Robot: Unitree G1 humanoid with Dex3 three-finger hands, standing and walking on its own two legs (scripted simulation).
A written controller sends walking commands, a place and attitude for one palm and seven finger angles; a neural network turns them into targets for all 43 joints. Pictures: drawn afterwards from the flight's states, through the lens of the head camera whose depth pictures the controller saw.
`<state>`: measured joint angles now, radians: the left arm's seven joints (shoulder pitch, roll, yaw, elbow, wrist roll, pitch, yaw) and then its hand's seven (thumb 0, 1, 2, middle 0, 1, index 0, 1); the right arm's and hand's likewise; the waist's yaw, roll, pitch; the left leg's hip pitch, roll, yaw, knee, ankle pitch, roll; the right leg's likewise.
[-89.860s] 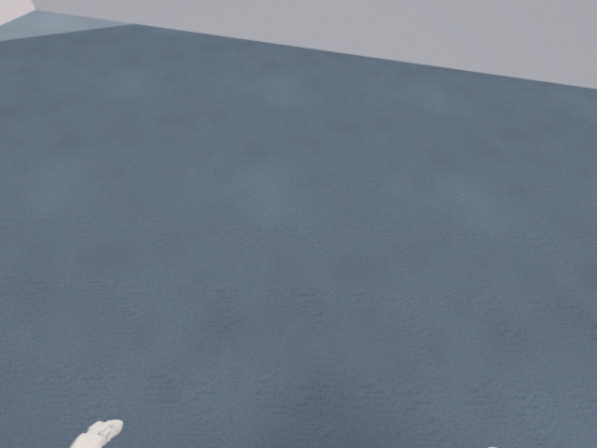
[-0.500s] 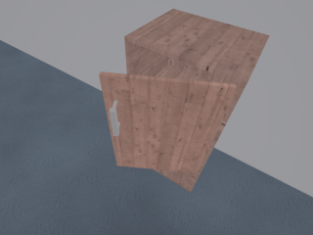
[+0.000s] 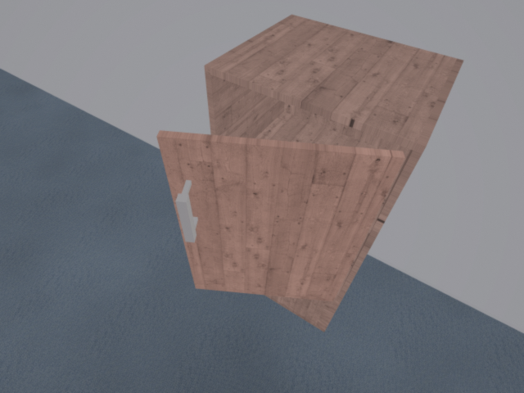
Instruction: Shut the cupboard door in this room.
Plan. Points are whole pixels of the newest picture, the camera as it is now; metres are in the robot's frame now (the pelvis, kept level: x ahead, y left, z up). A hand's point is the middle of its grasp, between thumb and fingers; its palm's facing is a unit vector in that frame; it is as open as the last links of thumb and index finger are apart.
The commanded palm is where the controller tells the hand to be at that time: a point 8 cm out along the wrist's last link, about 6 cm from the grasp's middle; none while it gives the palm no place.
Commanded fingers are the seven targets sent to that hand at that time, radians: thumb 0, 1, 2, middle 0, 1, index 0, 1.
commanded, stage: come to a stop and stand still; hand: left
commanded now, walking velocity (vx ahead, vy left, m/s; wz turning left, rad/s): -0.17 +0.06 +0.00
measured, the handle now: (189, 212) +0.46 +0.19 -0.04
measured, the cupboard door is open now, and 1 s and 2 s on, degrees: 28 28 28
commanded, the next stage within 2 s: look again from close up in 0.98 s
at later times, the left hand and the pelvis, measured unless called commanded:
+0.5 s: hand out of the picture +0.03 +0.18 -0.17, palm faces +0.04 -0.97 -0.24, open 7.3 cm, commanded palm none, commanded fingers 0.00 0.90 0.90 -0.20 -0.30 -0.20 -0.30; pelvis -0.01 -0.02 +0.00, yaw +1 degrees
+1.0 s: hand out of the picture -0.08 +0.16 -0.17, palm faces +0.04 -0.99 -0.14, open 7.4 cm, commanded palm none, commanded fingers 0.00 0.90 0.90 -0.20 -0.30 -0.20 -0.30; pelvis -0.03 +0.01 +0.01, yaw +0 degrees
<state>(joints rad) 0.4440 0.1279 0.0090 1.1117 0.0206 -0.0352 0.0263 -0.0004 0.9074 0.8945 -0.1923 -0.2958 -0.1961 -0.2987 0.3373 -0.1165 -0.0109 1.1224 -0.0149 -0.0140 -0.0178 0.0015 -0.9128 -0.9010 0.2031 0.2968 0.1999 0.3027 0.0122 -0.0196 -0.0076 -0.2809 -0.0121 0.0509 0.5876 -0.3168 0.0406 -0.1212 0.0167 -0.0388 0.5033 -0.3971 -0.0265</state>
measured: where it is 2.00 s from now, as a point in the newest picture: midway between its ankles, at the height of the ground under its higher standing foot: outside the picture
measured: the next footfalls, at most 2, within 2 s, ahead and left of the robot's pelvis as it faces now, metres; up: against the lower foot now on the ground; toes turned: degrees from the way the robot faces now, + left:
none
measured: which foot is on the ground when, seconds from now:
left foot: down 0.00-1.00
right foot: down 0.00-1.00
